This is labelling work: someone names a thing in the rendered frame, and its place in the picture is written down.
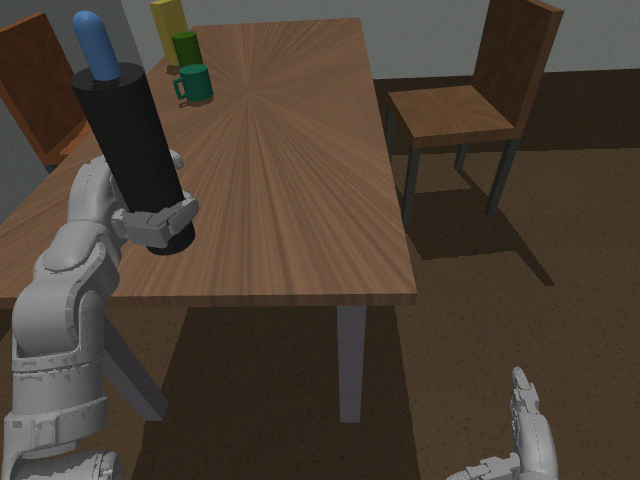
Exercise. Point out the chair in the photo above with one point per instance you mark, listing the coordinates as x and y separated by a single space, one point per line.
517 39
35 87

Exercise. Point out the left robot arm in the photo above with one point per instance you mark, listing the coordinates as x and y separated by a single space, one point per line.
57 347

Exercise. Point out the left robot hand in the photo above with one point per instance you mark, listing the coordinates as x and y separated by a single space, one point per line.
96 197

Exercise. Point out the right robot hand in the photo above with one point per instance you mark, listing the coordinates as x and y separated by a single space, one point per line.
534 449

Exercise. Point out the table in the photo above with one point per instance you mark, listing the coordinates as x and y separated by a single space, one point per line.
297 201

